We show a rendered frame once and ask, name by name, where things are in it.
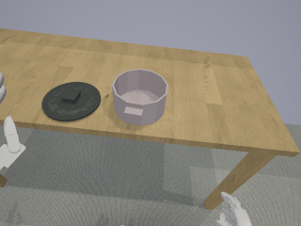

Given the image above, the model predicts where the left robot hand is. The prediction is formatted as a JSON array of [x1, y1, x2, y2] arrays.
[[0, 72, 26, 171]]

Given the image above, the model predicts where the right robot hand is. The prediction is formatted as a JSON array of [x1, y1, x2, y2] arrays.
[[216, 191, 252, 226]]

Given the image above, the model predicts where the pot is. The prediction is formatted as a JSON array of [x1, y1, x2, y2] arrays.
[[112, 69, 168, 126]]

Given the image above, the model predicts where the table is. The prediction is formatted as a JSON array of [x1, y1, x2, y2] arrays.
[[0, 28, 300, 210]]

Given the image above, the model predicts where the knob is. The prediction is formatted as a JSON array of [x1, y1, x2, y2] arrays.
[[61, 89, 81, 103]]

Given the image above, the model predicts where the lid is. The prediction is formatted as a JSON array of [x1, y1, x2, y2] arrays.
[[41, 82, 101, 121]]

